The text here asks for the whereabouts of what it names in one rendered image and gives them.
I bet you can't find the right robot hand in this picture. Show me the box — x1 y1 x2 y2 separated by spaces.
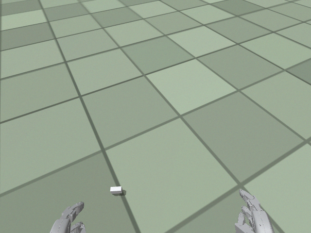
235 189 275 233

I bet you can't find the left robot hand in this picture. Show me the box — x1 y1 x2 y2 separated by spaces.
50 202 86 233

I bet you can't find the small box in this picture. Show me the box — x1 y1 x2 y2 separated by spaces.
110 186 122 194

